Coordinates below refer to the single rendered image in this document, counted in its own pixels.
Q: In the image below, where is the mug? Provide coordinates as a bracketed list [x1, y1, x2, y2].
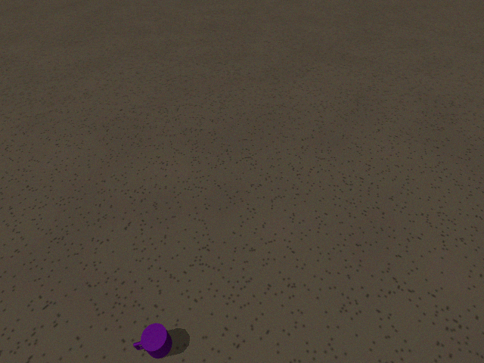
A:
[133, 323, 172, 358]

